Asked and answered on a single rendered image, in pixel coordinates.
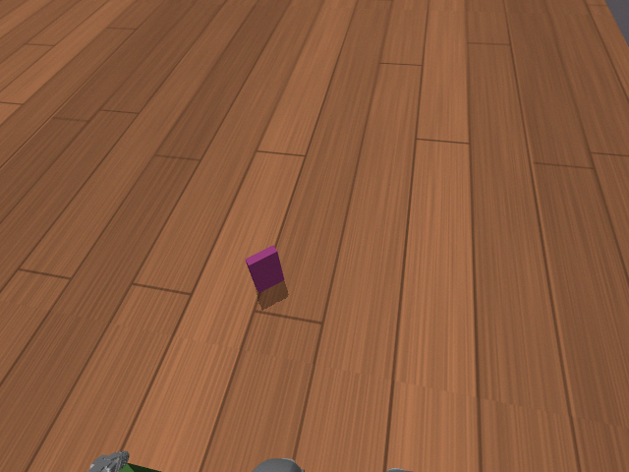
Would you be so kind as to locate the left robot hand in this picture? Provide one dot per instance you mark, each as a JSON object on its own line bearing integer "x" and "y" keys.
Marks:
{"x": 111, "y": 463}

